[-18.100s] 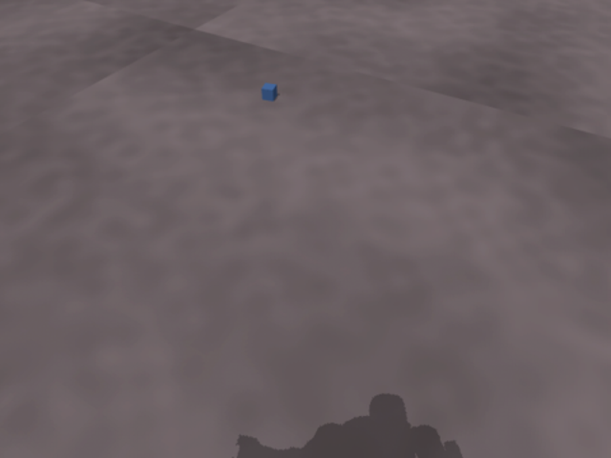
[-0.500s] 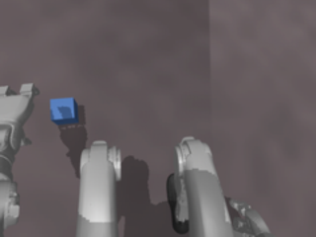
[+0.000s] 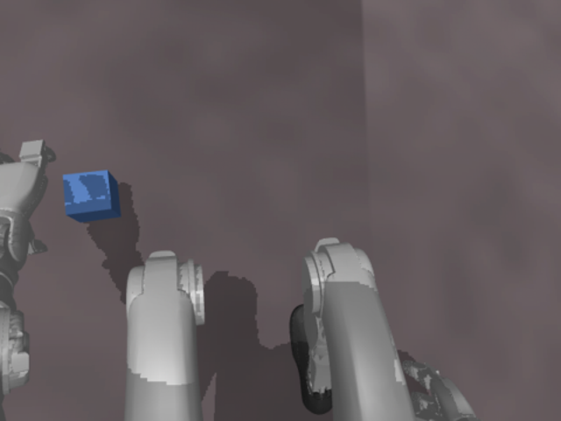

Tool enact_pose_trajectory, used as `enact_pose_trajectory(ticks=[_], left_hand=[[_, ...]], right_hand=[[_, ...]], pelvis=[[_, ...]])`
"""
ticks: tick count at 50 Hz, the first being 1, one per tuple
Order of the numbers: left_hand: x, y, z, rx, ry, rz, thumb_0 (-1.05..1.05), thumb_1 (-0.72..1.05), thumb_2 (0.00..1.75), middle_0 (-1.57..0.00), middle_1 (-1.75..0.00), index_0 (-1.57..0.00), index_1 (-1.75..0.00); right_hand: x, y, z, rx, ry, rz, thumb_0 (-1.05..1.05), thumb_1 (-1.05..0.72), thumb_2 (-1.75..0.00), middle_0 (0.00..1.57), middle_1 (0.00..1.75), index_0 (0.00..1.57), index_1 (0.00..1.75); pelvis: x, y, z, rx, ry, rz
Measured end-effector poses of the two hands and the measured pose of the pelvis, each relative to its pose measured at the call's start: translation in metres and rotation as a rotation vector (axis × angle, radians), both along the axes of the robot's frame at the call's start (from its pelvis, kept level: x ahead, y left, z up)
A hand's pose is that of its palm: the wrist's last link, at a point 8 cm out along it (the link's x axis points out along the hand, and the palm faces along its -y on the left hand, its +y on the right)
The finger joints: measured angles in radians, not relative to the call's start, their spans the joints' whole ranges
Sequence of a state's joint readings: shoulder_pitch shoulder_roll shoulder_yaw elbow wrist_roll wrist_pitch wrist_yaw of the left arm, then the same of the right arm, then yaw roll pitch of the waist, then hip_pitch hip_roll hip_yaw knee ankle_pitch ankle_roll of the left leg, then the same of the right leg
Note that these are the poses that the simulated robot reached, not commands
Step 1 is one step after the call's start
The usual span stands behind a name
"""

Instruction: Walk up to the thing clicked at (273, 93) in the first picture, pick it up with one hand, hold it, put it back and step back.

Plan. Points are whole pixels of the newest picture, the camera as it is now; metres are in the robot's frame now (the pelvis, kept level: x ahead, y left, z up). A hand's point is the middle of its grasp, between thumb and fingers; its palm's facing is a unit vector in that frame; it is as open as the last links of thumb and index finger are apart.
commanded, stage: rise first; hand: left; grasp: from above
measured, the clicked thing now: (93, 197) +0.45 +0.30 -0.31
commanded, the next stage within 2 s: approach in 0.04 s
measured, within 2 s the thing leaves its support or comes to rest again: neither
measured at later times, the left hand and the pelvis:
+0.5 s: hand (84, 183) +0.45 +0.28 -0.20, palm faces -0.38 -0.10 -0.92, open 14.2 cm; pelvis +0.00 +0.00 -0.02, yaw -1 degrees
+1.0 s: hand (46, 221) +0.38 +0.32 -0.20, palm faces -0.55 -0.17 -0.82, open 14.1 cm; pelvis +0.00 +0.00 -0.01, yaw -1 degrees
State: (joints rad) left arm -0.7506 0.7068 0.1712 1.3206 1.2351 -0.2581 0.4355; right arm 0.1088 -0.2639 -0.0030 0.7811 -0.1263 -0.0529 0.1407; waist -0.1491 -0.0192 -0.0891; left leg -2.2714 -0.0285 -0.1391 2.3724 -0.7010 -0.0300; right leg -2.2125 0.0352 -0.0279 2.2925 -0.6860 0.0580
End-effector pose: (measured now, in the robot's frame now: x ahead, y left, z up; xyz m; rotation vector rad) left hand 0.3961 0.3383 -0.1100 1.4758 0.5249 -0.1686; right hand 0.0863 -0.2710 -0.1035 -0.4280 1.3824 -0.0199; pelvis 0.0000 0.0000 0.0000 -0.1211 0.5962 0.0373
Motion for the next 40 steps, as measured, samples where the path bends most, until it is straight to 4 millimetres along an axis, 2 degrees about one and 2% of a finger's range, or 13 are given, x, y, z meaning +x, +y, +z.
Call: enact_pose_trajectory(ticks=[11,16,23,28,32,35,37,40], left_hand=[[0.006,-0.002,-0.006,0.000,0.003,0.016,0.00,-0.54,1.02,-0.08,-0.97,-0.07,-0.97],[0.012,-0.012,-0.018,-0.005,0.034,-0.027,0.00,-0.53,1.01,-0.08,-0.98,-0.07,-0.98],[0.041,-0.048,-0.033,-0.044,-0.031,-0.103,0.00,-0.53,1.01,-0.08,-0.98,-0.08,-0.98],[0.069,-0.062,-0.031,-0.018,-0.104,-0.083,0.00,-0.54,1.02,-0.08,-0.97,-0.08,-0.97],[0.089,-0.062,-0.018,0.028,-0.125,-0.031,0.00,-0.55,1.03,-0.09,-0.96,-0.07,-0.96],[0.095,-0.054,-0.008,0.059,-0.102,0.011,0.00,-0.56,1.03,-0.09,-0.95,-0.07,-0.96],[0.093,-0.045,-0.003,0.070,-0.070,0.044,0.00,-0.55,1.03,-0.09,-0.96,-0.07,-0.96],[0.079,-0.030,-0.002,0.078,0.013,0.080,0.00,-0.55,1.02,-0.08,-0.97,-0.07,-0.97]], right_hand=[[-0.002,-0.002,-0.007,0.005,0.012,0.010,0.00,-0.90,-0.90,0.20,0.30,0.20,0.30],[-0.006,-0.002,-0.007,-0.001,0.021,0.020,0.00,-0.90,-0.89,0.20,0.30,0.20,0.30],[-0.021,-0.005,-0.001,-0.036,0.032,0.007,0.00,-0.90,-0.89,0.20,0.30,0.20,0.30],[-0.038,-0.007,0.003,-0.053,0.049,-0.031,0.00,-0.90,-0.89,0.20,0.30,0.20,0.30],[-0.051,-0.005,0.002,-0.038,0.067,-0.068,0.00,-0.90,-0.89,0.20,0.30,0.20,0.30],[-0.058,-0.002,0.000,-0.012,0.082,-0.092,0.00,-0.90,-0.89,0.20,0.30,0.20,0.30],[-0.061,0.001,-0.002,0.009,0.090,-0.102,0.00,-0.90,-0.89,0.20,0.30,0.20,0.30],[-0.062,0.007,-0.005,0.042,0.104,-0.106,0.00,-0.90,-0.89,0.20,0.30,0.20,0.30]], pelvis=[[0.001,-0.002,-0.006,0.004,-0.005,-0.005],[0.000,-0.002,-0.010,0.000,-0.010,-0.007],[-0.001,-0.001,-0.017,-0.011,-0.013,-0.015],[0.001,-0.001,-0.021,-0.014,-0.006,-0.020],[0.002,0.000,-0.020,-0.014,0.006,-0.025],[0.003,0.001,-0.017,-0.015,0.014,-0.028],[0.003,0.001,-0.015,-0.014,0.015,-0.027],[0.003,0.001,-0.010,-0.011,0.010,-0.023]])
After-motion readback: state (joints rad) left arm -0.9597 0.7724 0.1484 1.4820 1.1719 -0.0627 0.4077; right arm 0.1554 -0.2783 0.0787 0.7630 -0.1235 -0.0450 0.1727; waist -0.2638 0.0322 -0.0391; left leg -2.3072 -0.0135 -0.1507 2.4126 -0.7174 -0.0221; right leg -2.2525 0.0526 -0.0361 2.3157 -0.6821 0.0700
